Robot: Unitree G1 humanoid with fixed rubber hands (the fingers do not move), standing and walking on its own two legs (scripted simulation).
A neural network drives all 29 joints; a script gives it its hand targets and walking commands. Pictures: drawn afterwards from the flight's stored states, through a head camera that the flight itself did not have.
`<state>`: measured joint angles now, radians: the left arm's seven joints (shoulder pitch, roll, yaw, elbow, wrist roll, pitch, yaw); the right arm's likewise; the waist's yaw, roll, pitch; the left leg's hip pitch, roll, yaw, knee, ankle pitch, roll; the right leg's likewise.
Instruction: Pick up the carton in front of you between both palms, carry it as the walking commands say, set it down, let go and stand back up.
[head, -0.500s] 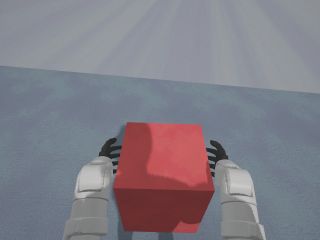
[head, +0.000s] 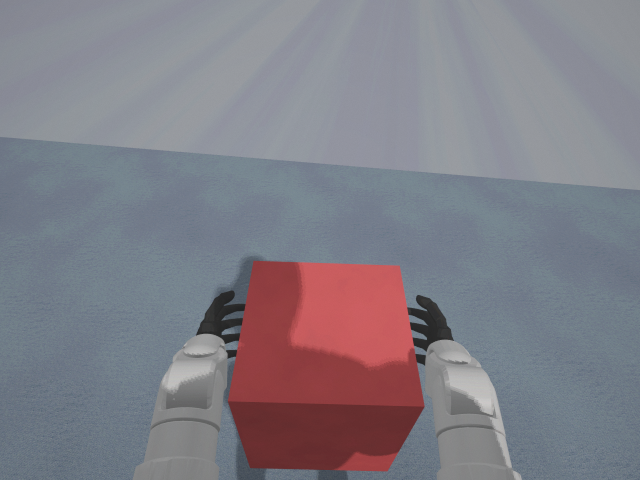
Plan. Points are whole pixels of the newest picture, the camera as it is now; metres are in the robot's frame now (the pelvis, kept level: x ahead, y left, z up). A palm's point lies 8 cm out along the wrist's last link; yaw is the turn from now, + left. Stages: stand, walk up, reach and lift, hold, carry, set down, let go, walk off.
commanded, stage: carry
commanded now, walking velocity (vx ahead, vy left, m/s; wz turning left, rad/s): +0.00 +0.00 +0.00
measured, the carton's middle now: (322, 369) +0.30 +0.00 -0.03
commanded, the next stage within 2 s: hold in 0.14 s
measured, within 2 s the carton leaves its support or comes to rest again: neither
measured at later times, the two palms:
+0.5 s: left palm (199, 346) +0.28 +0.16 +0.05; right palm (425, 333) +0.31 -0.13 +0.05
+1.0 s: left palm (215, 336) +0.31 +0.15 +0.03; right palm (422, 327) +0.34 -0.14 +0.02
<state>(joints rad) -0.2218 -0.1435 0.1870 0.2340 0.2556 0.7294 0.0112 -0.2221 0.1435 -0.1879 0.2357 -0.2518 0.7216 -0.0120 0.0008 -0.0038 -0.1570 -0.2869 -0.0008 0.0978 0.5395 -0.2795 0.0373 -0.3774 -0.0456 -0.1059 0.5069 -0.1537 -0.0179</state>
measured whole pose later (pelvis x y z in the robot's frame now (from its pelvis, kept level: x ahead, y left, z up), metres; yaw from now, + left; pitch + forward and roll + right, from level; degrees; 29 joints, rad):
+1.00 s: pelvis +0.01 -0.02 +0.00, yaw +6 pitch -5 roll +0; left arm -0.48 -0.20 0.47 0.52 0.40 0.56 -0.03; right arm -0.48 0.20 -0.46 0.48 -0.39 0.58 0.03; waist -0.01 0.03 0.08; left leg -0.18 -0.04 -0.06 0.57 -0.30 0.01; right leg -0.24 0.04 -0.01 0.55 -0.22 -0.04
